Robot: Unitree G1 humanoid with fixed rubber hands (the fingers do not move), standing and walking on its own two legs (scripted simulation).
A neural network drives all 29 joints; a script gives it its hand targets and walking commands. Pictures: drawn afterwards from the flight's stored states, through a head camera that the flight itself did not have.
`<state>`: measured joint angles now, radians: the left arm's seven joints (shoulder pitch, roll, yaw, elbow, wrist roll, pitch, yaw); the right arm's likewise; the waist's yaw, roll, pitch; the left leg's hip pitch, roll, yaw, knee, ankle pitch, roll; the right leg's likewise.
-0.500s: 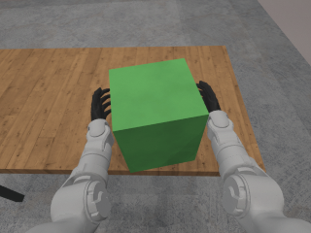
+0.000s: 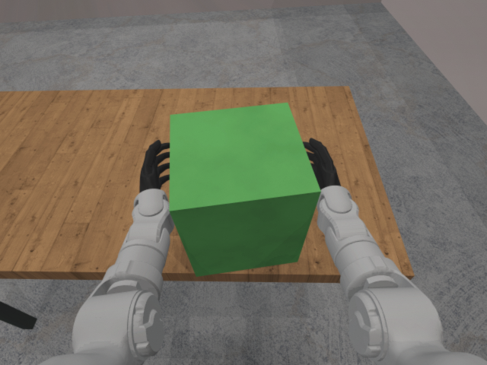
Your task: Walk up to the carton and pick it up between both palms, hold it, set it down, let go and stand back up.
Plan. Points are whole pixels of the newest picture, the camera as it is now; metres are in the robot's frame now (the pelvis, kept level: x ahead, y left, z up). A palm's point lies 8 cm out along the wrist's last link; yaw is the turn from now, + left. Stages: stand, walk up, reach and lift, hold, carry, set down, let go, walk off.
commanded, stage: reach and lift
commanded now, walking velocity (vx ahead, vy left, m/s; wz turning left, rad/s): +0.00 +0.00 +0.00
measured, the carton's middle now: (239, 194) +0.41 +0.06 +0.03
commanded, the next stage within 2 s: none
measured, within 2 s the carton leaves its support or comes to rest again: neither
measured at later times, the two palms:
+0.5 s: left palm (134, 175) +0.36 +0.21 +0.13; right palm (328, 174) +0.39 -0.09 +0.12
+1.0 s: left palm (130, 156) +0.36 +0.20 +0.18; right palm (344, 168) +0.37 -0.10 +0.16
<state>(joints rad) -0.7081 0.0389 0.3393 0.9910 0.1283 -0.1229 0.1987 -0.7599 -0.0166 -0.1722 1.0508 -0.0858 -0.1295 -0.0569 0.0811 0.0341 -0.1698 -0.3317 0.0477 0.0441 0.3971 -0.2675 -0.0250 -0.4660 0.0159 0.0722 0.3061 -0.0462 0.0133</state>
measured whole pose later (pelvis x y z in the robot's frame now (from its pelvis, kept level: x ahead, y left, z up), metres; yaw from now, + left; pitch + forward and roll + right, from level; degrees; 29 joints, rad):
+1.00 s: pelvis -0.03 +0.00 +0.00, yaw +0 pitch +2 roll -1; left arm -0.78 0.05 0.27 0.71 0.13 0.34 0.18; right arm -0.74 -0.02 -0.16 0.82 0.05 0.19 -0.08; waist 0.05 -0.01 -0.16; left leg -0.17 0.05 0.04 0.39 -0.25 -0.03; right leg -0.27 0.01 0.07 0.24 0.00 0.02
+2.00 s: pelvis -0.03 +0.00 +0.00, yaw +0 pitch -1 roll +0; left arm -0.85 0.09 0.22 0.60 0.13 0.56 0.17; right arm -0.79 -0.05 -0.16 0.68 0.17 0.39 -0.13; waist -0.01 0.02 -0.16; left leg -0.14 0.04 0.04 0.39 -0.25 -0.02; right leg -0.24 0.01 0.07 0.24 0.01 0.02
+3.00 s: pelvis -0.04 +0.00 +0.00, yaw +0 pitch -1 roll +0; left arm -0.87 0.09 0.23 0.51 0.13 0.68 0.15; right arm -0.81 -0.07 -0.14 0.57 0.23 0.52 -0.18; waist -0.01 0.02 -0.16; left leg -0.14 0.04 0.04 0.39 -0.24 -0.02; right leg -0.24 0.01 0.07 0.24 0.01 0.02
